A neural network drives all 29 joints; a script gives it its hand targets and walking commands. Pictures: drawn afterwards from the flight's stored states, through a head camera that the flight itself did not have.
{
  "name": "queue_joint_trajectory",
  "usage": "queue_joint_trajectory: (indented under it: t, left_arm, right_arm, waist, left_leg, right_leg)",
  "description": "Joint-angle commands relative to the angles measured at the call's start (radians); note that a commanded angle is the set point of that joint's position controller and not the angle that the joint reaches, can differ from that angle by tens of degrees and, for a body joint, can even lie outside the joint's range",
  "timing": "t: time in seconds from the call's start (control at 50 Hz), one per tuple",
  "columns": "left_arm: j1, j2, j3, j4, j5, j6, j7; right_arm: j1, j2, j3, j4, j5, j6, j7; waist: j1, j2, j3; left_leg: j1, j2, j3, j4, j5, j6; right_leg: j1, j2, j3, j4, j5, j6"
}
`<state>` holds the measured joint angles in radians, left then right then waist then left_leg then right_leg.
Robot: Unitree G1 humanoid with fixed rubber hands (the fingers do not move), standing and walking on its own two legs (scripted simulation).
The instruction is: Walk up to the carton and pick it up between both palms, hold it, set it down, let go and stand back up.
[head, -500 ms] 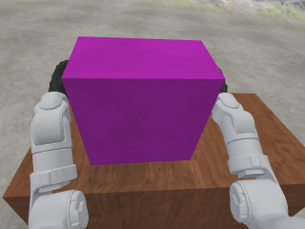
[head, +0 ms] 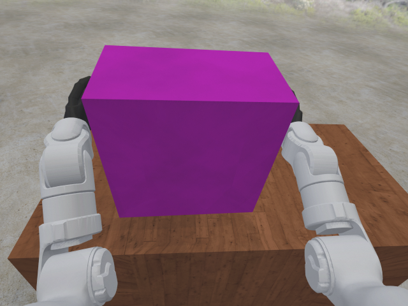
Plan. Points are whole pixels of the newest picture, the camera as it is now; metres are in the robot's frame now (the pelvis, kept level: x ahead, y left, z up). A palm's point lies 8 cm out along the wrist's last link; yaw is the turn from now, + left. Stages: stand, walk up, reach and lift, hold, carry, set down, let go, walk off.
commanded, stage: hold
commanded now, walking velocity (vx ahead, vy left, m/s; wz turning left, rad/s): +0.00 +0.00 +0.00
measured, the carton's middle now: (189, 140) +0.37 +0.01 +0.18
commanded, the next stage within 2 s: set down in 1.06 s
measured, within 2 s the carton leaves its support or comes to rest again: neither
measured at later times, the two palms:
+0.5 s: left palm (83, 125) +0.35 +0.19 +0.23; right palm (291, 129) +0.36 -0.19 +0.22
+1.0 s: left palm (83, 122) +0.36 +0.20 +0.23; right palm (290, 127) +0.36 -0.18 +0.22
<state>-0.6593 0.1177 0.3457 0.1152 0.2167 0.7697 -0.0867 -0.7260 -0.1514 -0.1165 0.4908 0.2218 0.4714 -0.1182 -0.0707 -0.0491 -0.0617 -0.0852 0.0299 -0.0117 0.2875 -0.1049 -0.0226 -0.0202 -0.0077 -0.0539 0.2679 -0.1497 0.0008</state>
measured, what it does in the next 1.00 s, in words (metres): stands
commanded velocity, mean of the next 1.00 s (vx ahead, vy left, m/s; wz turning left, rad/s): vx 0.00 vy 0.00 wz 0.00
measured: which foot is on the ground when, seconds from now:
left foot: down 0.00-1.00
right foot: down 0.00-1.00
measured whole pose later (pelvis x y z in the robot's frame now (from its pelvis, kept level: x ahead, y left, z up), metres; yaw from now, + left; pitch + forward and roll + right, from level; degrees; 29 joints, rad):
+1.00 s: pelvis +0.00 +0.00 +0.00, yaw -1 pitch -6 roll +0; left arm -0.65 0.11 0.34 0.11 0.22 0.77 -0.08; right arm -0.72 -0.17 -0.09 0.49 0.24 0.47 -0.12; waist -0.07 -0.04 -0.05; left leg -0.08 0.03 0.00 0.29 -0.12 -0.02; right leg -0.02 -0.01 -0.04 0.27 -0.15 0.01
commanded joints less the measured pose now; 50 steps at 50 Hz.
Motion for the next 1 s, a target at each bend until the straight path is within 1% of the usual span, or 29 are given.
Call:
queue_joint_trajectory:
  t: [0.0, 0.06, 0.1, 0.14, 0.18, 0.24, 0.34, 0.36, 0.4, 0.42, 0.44, 0.46, 0.48, 0.5, 0.56, 0.58, 0.62, 0.66, 0.68, 0.7, 0.74, 0.76, 0.78, 0.8, 0.82, 0.9, 0.92, 0.96, 0.98]
  left_arm:
    - [-0.644, -0.473, -0.459, -0.086, -0.165, -0.053, -0.144]
    - [-0.609, -0.469, -0.433, -0.037, -0.156, -0.050, -0.139]
    - [-0.594, -0.475, -0.464, -0.146, -0.171, -0.062, -0.133]
    - [-0.567, -0.490, -0.478, -0.184, -0.178, -0.056, -0.121]
    - [-0.539, -0.477, -0.454, -0.155, -0.165, -0.047, -0.124]
    - [-0.532, -0.467, -0.450, -0.165, -0.158, -0.037, -0.126]
    - [-0.582, -0.482, -0.494, -0.237, -0.196, -0.049, -0.113]
    - [-0.566, -0.478, -0.473, -0.203, -0.184, -0.045, -0.113]
    - [-0.574, -0.485, -0.492, -0.196, -0.185, -0.040, -0.118]
    - [-0.555, -0.459, -0.460, -0.183, -0.172, -0.038, -0.119]
    - [-0.562, -0.476, -0.487, -0.216, -0.179, -0.043, -0.114]
    - [-0.551, -0.456, -0.464, -0.146, -0.176, -0.035, -0.122]
    - [-0.553, -0.476, -0.472, -0.175, -0.179, -0.040, -0.121]
    - [-0.563, -0.482, -0.480, -0.154, -0.178, -0.035, -0.121]
    - [-0.585, -0.487, -0.467, -0.144, -0.167, -0.036, -0.130]
    - [-0.609, -0.458, -0.444, -0.133, -0.163, -0.043, -0.135]
    - [-0.617, -0.456, -0.440, -0.116, -0.164, -0.050, -0.134]
    - [-0.600, -0.448, -0.425, -0.107, -0.157, -0.049, -0.133]
    - [-0.607, -0.451, -0.436, -0.089, -0.157, -0.048, -0.135]
    - [-0.597, -0.469, -0.434, -0.100, -0.154, -0.049, -0.136]
    - [-0.605, -0.474, -0.430, -0.082, -0.160, -0.051, -0.139]
    - [-0.609, -0.451, -0.399, -0.075, -0.142, -0.051, -0.139]
    - [-0.598, -0.470, -0.419, -0.060, -0.145, -0.048, -0.143]
    - [-0.583, -0.493, -0.444, -0.095, -0.154, -0.048, -0.143]
    - [-0.645, -0.484, -0.474, -0.157, -0.179, -0.060, -0.139]
    - [-0.598, -0.490, -0.463, -0.118, -0.168, -0.054, -0.131]
    - [-0.567, -0.484, -0.451, -0.122, -0.165, -0.050, -0.129]
    - [-0.581, -0.458, -0.427, -0.115, -0.149, -0.047, -0.132]
    - [-0.556, -0.484, -0.461, -0.173, -0.167, -0.051, -0.132]
  right_arm:
    - [-0.747, 0.452, 0.313, -0.252, 0.094, -0.054, 0.148]
    - [-0.746, 0.460, 0.327, -0.216, 0.107, -0.051, 0.151]
    - [-0.729, 0.472, 0.383, -0.287, 0.152, -0.061, 0.146]
    - [-0.718, 0.448, 0.391, -0.320, 0.159, -0.066, 0.142]
    - [-0.720, 0.443, 0.398, -0.345, 0.168, -0.065, 0.146]
    - [-0.683, 0.445, 0.387, -0.322, 0.152, -0.048, 0.156]
    - [-0.714, 0.461, 0.398, -0.384, 0.157, -0.057, 0.151]
    - [-0.718, 0.470, 0.404, -0.372, 0.164, -0.053, 0.152]
    - [-0.719, 0.459, 0.399, -0.369, 0.154, -0.050, 0.148]
    - [-0.727, 0.457, 0.402, -0.399, 0.165, -0.053, 0.148]
    - [-0.712, 0.465, 0.407, -0.419, 0.163, -0.059, 0.145]
    - [-0.704, 0.457, 0.386, -0.356, 0.145, -0.037, 0.140]
    - [-0.720, 0.466, 0.398, -0.409, 0.146, -0.050, 0.144]
    - [-0.713, 0.450, 0.373, -0.364, 0.134, -0.042, 0.145]
    - [-0.708, 0.458, 0.347, -0.309, 0.120, -0.035, 0.143]
    - [-0.715, 0.472, 0.357, -0.310, 0.119, -0.033, 0.142]
    - [-0.749, 0.477, 0.359, -0.289, 0.122, -0.040, 0.146]
    - [-0.759, 0.494, 0.390, -0.325, 0.127, -0.050, 0.138]
    - [-0.747, 0.490, 0.371, -0.288, 0.120, -0.044, 0.139]
    - [-0.752, 0.497, 0.384, -0.298, 0.128, -0.047, 0.143]
    - [-0.750, 0.483, 0.358, -0.275, 0.113, -0.049, 0.148]
    - [-0.753, 0.480, 0.358, -0.262, 0.117, -0.050, 0.151]
    - [-0.740, 0.476, 0.353, -0.269, 0.108, -0.056, 0.146]
    - [-0.737, 0.479, 0.351, -0.283, 0.116, -0.058, 0.145]
    - [-0.764, 0.484, 0.358, -0.305, 0.127, -0.061, 0.144]
    - [-0.751, 0.469, 0.368, -0.310, 0.126, -0.061, 0.145]
    - [-0.734, 0.463, 0.374, -0.306, 0.136, -0.058, 0.151]
    - [-0.724, 0.464, 0.377, -0.276, 0.127, -0.053, 0.152]
    - [-0.698, 0.474, 0.389, -0.339, 0.141, -0.062, 0.150]
  waist:
    - [-0.027, 0.094, -0.319]
    - [-0.010, 0.081, -0.279]
    - [-0.005, 0.112, -0.395]
    - [-0.004, 0.107, -0.415]
    - [0.019, 0.096, -0.380]
    - [0.012, 0.075, -0.326]
    - [-0.013, 0.061, -0.389]
    - [0.011, 0.060, -0.344]
    - [-0.009, 0.047, -0.360]
    - [0.021, 0.053, -0.364]
    - [0.014, 0.058, -0.406]
    - [-0.010, 0.046, -0.316]
    - [0.013, 0.042, -0.376]
    - [-0.009, 0.066, -0.338]
    - [-0.021, 0.067, -0.296]
    - [-0.005, 0.033, -0.300]
    - [-0.008, 0.060, -0.316]
    - [0.013, 0.048, -0.345]
    - [-0.001, 0.065, -0.318]
    - [0.020, 0.036, -0.316]
    - [-0.006, 0.033, -0.308]
    - [0.021, 0.045, -0.314]
    - [-0.006, 0.036, -0.299]
    - [-0.021, 0.077, -0.318]
    - [-0.020, 0.083, -0.380]
    - [-0.014, 0.069, -0.320]
    - [0.006, 0.071, -0.339]
    - [0.008, 0.024, -0.328]
    - [0.000, 0.066, -0.384]
  left_leg:
    - [0.075, -0.061, 0.037, -0.036, -0.009, 0.006]
    - [0.080, -0.062, 0.044, -0.020, 0.073, 0.007]
    - [0.168, -0.065, 0.032, 0.026, 0.241, -0.012]
    - [0.204, -0.062, 0.026, 0.042, 0.322, -0.026]
    - [0.172, -0.058, 0.032, 0.040, 0.304, -0.018]
    - [0.136, -0.053, 0.030, 0.010, 0.209, -0.008]
    - [0.169, -0.066, 0.021, 0.028, 0.260, -0.009]
    - [0.141, -0.067, 0.034, 0.025, 0.223, -0.002]
    - [0.125, -0.064, 0.031, 0.013, 0.177, -0.009]
    - [0.123, -0.071, 0.035, 0.004, 0.173, -0.001]
    - [0.150, -0.067, 0.032, 0.014, 0.191, -0.004]
    - [0.110, -0.072, 0.039, 0.004, 0.136, 0.003]
    - [0.127, -0.071, 0.037, 0.002, 0.147, 0.002]
    - [0.120, -0.066, 0.040, -0.001, 0.150, -0.003]
    - [0.099, -0.070, 0.043, -0.010, 0.092, 0.008]
    - [0.094, -0.072, 0.042, -0.020, 0.069, 0.014]
    - [0.079, -0.073, 0.039, -0.020, 0.043, 0.013]
    - [0.090, -0.078, 0.048, -0.010, 0.091, 0.017]
    - [0.100, -0.077, 0.049, -0.006, 0.091, 0.011]
    - [0.087, -0.074, 0.039, -0.014, 0.092, 0.016]
    - [0.080, -0.073, 0.041, -0.023, 0.056, 0.014]
    - [0.091, -0.069, 0.045, -0.021, 0.075, 0.016]
    - [0.089, -0.073, 0.050, -0.026, 0.075, 0.017]
    - [0.111, -0.071, 0.049, -0.014, 0.108, 0.010]
    - [0.137, -0.069, 0.038, 0.000, 0.139, -0.001]
    - [0.121, -0.068, 0.036, 0.010, 0.169, 0.000]
    - [0.140, -0.066, 0.032, -0.004, 0.168, 0.002]
    - [0.121, -0.065, 0.034, 0.000, 0.146, 0.004]
    - [0.154, -0.068, 0.034, 0.005, 0.211, -0.004]
  right_leg:
    - [0.022, 0.045, 0.019, -0.029, 0.014, 0.010]
    - [0.023, 0.048, 0.015, -0.033, 0.074, 0.012]
    - [0.058, 0.063, 0.010, -0.008, 0.209, 0.015]
    - [0.067, 0.076, 0.001, -0.010, 0.244, 0.020]
    - [0.050, 0.079, 0.006, -0.017, 0.216, 0.015]
    - [0.055, 0.076, 0.009, -0.024, 0.153, 0.016]
    - [0.050, 0.069, 0.018, -0.010, 0.213, 0.018]
    - [0.045, 0.061, 0.021, -0.018, 0.192, 0.023]
    - [0.055, 0.064, 0.017, -0.017, 0.168, 0.016]
    - [0.062, 0.064, 0.019, -0.020, 0.168, 0.018]
    - [0.058, 0.070, 0.017, -0.016, 0.196, 0.020]
    - [0.046, 0.057, 0.024, -0.026, 0.164, 0.026]
    - [0.056, 0.067, 0.019, -0.020, 0.158, 0.024]
    - [0.043, 0.063, 0.019, -0.022, 0.150, 0.021]
    - [0.036, 0.048, 0.020, -0.030, 0.114, 0.022]
    - [0.042, 0.046, 0.028, -0.036, 0.092, 0.026]
    - [0.039, 0.048, 0.026, -0.024, 0.073, 0.019]
    - [0.057, 0.044, 0.024, -0.026, 0.121, 0.025]
    - [0.038, 0.043, 0.023, -0.027, 0.110, 0.026]
    - [0.045, 0.053, 0.016, -0.023, 0.100, 0.030]
    - [0.045, 0.049, 0.017, -0.031, 0.080, 0.024]
    - [0.037, 0.054, 0.013, -0.027, 0.081, 0.022]
    - [0.037, 0.052, 0.021, -0.037, 0.083, 0.023]
    - [0.044, 0.053, 0.009, -0.027, 0.107, 0.019]
    - [0.054, 0.059, 0.011, -0.018, 0.132, 0.018]
    - [0.036, 0.064, 0.015, -0.023, 0.150, 0.022]
    - [0.044, 0.067, 0.012, -0.026, 0.130, 0.018]
    - [0.033, 0.061, 0.008, -0.024, 0.128, 0.020]
    - [0.059, 0.064, 0.007, -0.011, 0.187, 0.016]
